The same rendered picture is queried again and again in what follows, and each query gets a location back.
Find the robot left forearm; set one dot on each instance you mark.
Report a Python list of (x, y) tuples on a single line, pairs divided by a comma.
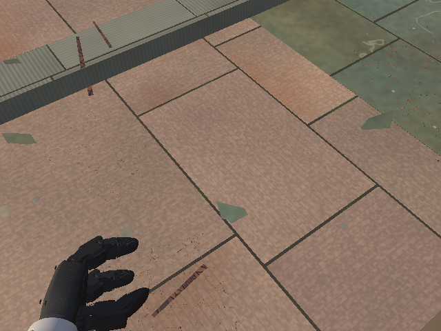
[(52, 324)]

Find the robot left hand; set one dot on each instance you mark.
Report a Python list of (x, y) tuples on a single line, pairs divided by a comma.
[(72, 287)]

